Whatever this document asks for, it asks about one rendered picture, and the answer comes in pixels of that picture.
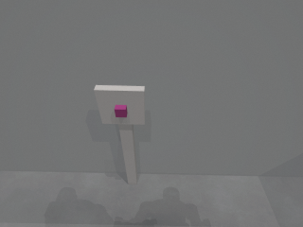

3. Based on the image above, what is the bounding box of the panel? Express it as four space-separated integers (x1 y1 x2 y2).
94 85 145 184

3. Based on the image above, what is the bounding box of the button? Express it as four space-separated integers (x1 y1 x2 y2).
115 105 128 117

